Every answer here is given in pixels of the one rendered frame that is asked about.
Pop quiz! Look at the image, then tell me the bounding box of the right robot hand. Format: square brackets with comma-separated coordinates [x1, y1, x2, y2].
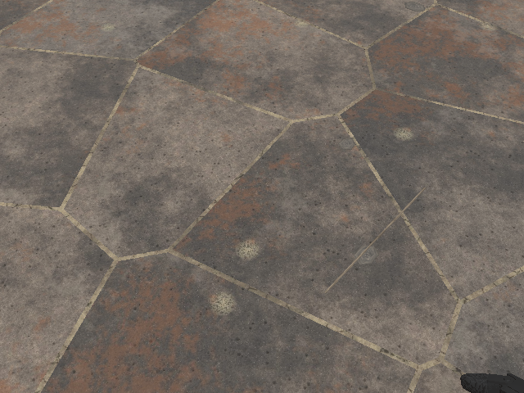
[460, 373, 524, 393]

